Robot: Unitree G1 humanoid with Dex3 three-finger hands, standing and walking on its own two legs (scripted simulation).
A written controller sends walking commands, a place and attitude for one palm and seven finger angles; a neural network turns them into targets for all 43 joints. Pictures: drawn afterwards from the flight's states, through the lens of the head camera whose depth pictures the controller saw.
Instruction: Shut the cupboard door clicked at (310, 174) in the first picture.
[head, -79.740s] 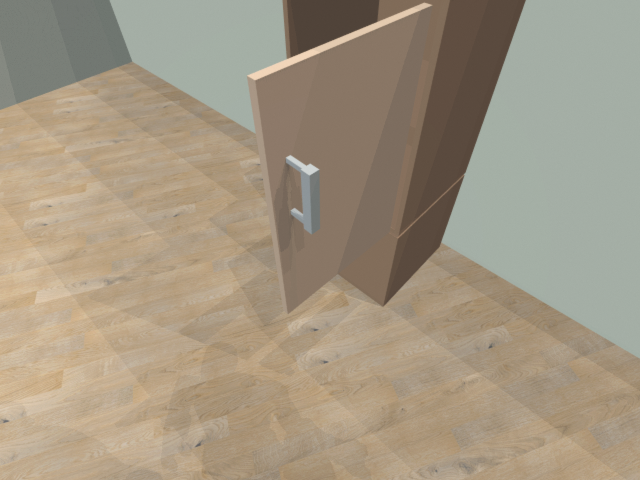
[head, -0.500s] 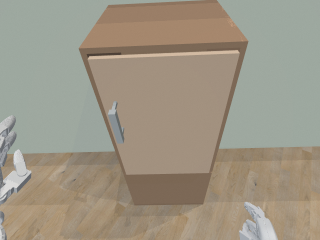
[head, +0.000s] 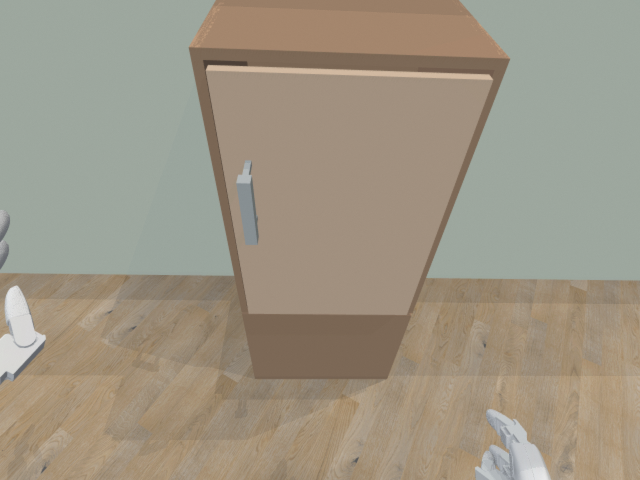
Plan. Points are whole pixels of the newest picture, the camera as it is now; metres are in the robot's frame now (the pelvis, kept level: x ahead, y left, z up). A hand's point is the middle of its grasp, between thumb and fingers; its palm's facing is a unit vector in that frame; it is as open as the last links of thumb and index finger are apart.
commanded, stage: step back with the hand held close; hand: left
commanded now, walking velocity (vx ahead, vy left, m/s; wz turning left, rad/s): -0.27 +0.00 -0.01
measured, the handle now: (249, 203) +0.52 +0.15 +0.04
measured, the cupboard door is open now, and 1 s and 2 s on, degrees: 0 0 0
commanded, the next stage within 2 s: stop stepping back and stand still in 0.60 s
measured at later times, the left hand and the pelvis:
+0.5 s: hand out of the picture +0.12 +0.30 +0.18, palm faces +0.52 -0.76 -0.39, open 7.4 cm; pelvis -0.07 +0.01 +0.00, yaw +2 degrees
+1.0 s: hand out of the picture +0.01 +0.30 +0.18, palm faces +0.44 -0.79 -0.43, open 7.4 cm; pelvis -0.17 +0.03 -0.01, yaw -4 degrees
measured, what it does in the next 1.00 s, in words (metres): walks backwards: right foot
